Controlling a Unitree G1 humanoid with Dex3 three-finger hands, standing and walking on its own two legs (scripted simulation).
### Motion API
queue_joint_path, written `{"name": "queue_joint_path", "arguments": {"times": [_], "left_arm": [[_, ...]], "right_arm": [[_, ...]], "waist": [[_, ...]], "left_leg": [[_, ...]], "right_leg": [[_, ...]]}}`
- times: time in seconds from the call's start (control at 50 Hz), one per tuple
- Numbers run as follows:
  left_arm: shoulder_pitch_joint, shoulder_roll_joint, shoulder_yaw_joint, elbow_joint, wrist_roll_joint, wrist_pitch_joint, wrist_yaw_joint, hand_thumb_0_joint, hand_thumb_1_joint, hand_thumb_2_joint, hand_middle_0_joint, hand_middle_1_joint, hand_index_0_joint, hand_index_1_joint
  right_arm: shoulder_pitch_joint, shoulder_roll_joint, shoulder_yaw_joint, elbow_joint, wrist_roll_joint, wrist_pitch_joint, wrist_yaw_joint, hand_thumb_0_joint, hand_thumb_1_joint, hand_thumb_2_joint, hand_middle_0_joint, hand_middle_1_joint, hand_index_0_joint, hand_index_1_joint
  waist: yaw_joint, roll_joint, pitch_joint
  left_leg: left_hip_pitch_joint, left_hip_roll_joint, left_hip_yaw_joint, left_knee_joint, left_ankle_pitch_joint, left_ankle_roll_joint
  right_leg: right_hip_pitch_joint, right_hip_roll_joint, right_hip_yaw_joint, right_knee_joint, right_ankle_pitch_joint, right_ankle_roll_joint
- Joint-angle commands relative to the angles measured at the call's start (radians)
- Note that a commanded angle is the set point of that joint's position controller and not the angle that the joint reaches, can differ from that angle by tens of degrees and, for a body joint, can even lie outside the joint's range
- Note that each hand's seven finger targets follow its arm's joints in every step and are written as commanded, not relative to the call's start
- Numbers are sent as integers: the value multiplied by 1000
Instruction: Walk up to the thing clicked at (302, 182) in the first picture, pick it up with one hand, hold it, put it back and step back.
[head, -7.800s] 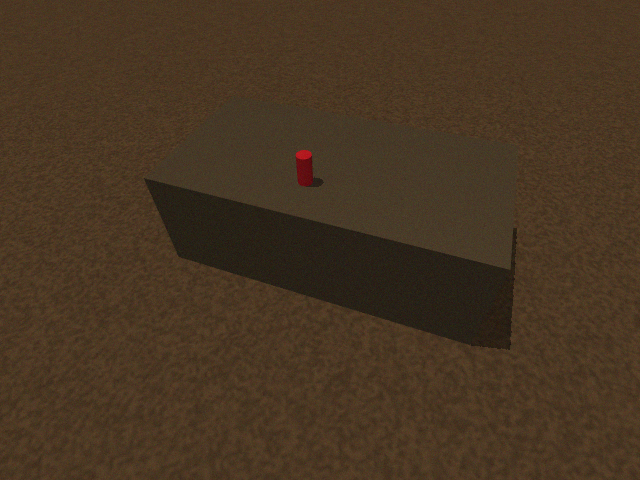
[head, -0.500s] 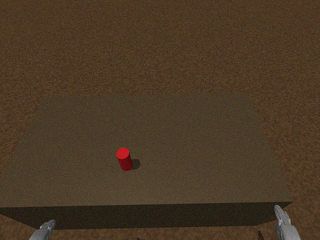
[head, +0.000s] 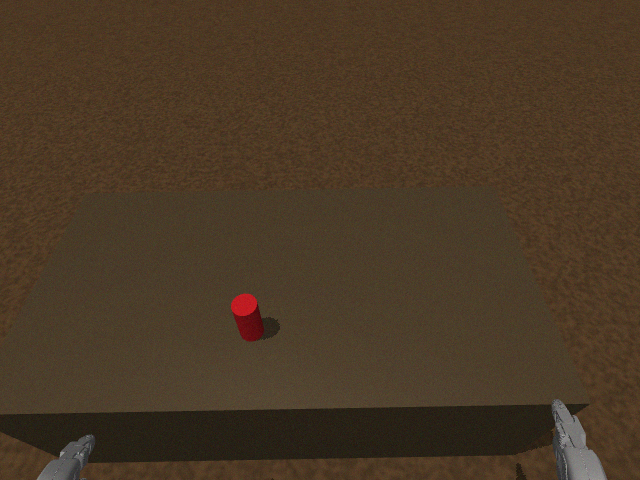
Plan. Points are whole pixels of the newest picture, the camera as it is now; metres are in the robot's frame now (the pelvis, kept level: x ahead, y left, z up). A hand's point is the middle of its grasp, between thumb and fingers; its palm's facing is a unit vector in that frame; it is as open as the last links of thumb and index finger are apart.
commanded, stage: go down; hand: left
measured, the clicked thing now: (248, 318) +0.50 +0.17 -0.25
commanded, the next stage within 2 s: approach in 1.50 s
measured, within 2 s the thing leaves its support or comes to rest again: neither
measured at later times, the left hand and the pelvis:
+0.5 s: hand (87, 392) +0.26 +0.31 -0.01, palm faces +0.12 -0.96 -0.24, open 17.6 cm; pelvis +0.00 +0.00 +0.00, yaw +0 degrees
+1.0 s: hand (73, 316) +0.34 +0.34 +0.03, palm faces +0.09 -0.99 -0.11, open 17.6 cm; pelvis -0.01 +0.01 +0.00, yaw -1 degrees
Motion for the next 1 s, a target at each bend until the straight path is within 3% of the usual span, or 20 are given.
{"name": "queue_joint_path", "arguments": {"times": [0.0,0.08,0.12,0.24,0.26,0.32,0.36,0.44,0.54,0.6,0.64,0.68,0.74,0.76,0.78,0.82,0.84,0.86,0.94,0.98], "left_arm": [[-21,229,121,-188,0,-23,9,0,-611,107,-57,-62,-41,-81],[-59,262,139,-215,-5,-24,4,0,-611,105,-57,-56,-39,-76],[-81,264,139,-214,-6,-27,0,0,-610,109,-56,-57,-39,-77],[-244,355,197,-224,-34,-58,-19,0,-602,112,-49,-51,-29,-73],[-273,341,191,-195,-38,-64,-29,0,-601,109,-52,-54,-33,-76],[-375,391,222,-138,-62,-85,-62,0,-611,100,-52,-47,-31,-69],[-434,399,221,-83,-68,-97,-90,0,-611,80,-54,-40,-35,-59],[-550,440,232,59,-79,-119,-148,0,-611,66,-59,-39,-42,-57],[-663,489,255,239,-87,-194,-212,0,-611,61,-55,-42,-44,-56],[-740,539,284,321,-94,-266,-240,0,-611,52,-55,-44,-48,-54],[-811,540,278,364,-91,-322,-259,0,-611,47,-57,-46,-51,-55],[-854,593,311,385,-91,-371,-269,0,-611,50,-58,-51,-54,-59],[-946,599,301,421,-98,-427,-290,0,-611,62,-53,-55,-50,-62],[-944,625,323,448,-98,-442,-290,0,-611,65,-51,-50,-47,-57],[-939,639,333,482,-98,-457,-290,0,-611,64,-52,-44,-45,-53],[-982,649,328,495,-95,-483,-303,0,-577,61,-51,-40,-46,-47],[-986,623,313,522,-98,-492,-310,0,-571,59,-50,-38,-46,-44],[-1003,619,304,542,-98,-499,-314,0,-582,66,-53,-41,-46,-50],[-1067,692,340,564,-101,-537,-325,0,-567,57,-52,-37,-48,-43],[-1062,682,339,606,-103,-547,-333,0,-560,60,-49,-39,-46,-44]], "right_arm": [[-12,-147,-61,-214,-2,-59,-19,0,553,-42,51,50,50,50],[4,-145,-51,-254,1,-61,-26,0,549,-44,51,50,50,50],[27,-124,-21,-246,1,-64,-28,0,550,-44,51,50,50,50],[53,-141,-41,-229,6,-78,-48,0,539,-49,51,50,50,50],[39,-146,-48,-220,8,-87,-51,0,535,-50,51,50,50,50],[25,-138,-28,-186,10,-93,-55,0,536,-50,51,50,50,50],[13,-131,-8,-180,9,-100,-54,0,529,-52,51,50,50,50],[-23,-154,-21,-139,13,-100,-53,0,529,-52,51,50,50,50],[-28,-167,-21,-125,9,-107,-38,0,527,-53,50,50,50,50],[-46,-169,-28,-101,9,-113,-28,0,527,-53,50,50,50,50],[-57,-161,-16,-113,7,-126,-17,0,525,-53,50,50,50,50],[-64,-173,-17,-144,4,-127,-13,0,528,-53,50,50,50,50],[-45,-176,-15,-118,-1,-133,-7,0,530,-53,50,50,50,50],[-65,-178,-8,-123,-2,-136,-6,0,532,-53,50,50,50,50],[-46,-192,-27,-81,-3,-131,-7,0,525,-55,50,50,50,50],[-59,-175,-1,-104,-6,-133,-2,0,531,-54,50,50,50,50],[-75,-179,-8,-100,-7,-135,-2,0,529,-55,50,50,50,50],[-31,-163,8,-55,-9,-129,1,0,526,-56,50,50,50,50],[-69,-193,-7,-60,-12,-131,7,0,533,-54,50,50,50,50],[-80,-193,-8,-78,-13,-129,10,0,531,-55,50,50,50,50]], "waist": [[4,41,-114],[-5,31,-130],[-1,47,-114],[-20,68,-147],[-27,75,-142],[-20,72,-132],[-18,65,-155],[-13,80,-132],[-9,44,-174],[-3,50,-168],[-8,75,-188],[-4,102,-242],[-29,117,-270],[-15,115,-273],[-17,109,-261],[-21,123,-281],[-31,113,-278],[-42,122,-274],[-37,143,-270],[-45,107,-281]], "left_leg": [[180,-39,17,-124,207,22],[170,-43,22,-99,214,27],[160,-42,21,-103,187,26],[180,-42,16,-85,214,29],[193,-38,11,-93,207,28],[189,-40,8,-103,188,30],[204,-40,8,-101,222,33],[211,-37,3,-127,217,30],[227,-29,0,-129,260,30],[207,-31,7,-127,240,33],[228,-25,6,-134,217,30],[264,-19,-1,-135,258,25],[313,-13,-3,-121,321,27],[295,-16,-1,-120,324,30],[282,-19,2,-119,317,32],[296,-20,5,-112,332,35],[306,-16,4,-117,329,34],[312,-17,8,-110,345,37],[294,-14,2,-117,314,34],[288,-12,0,-113,314,38]], "right_leg": [[-26,46,-36,-132,227,-29],[-32,40,-25,-128,247,-22],[-37,39,-25,-123,220,-23],[-30,30,-10,-121,267,-18],[-36,32,-12,-118,255,-20],[-33,31,-15,-134,234,-22],[-12,29,-13,-134,272,-20],[-24,37,-23,-141,248,-30],[-12,44,-29,-134,276,-33],[-13,41,-21,-139,264,-32],[-31,43,-20,-133,234,-37],[-13,46,-25,-128,261,-39],[-28,47,-22,-130,308,-35],[-13,45,-19,-130,318,-36],[-17,44,-16,-133,317,-36],[-13,42,-11,-138,334,-34],[-24,44,-14,-138,331,-35],[-41,44,-12,-142,347,-34],[-54,46,-15,-142,312,-38],[-47,49,-16,-146,316,-34]]}}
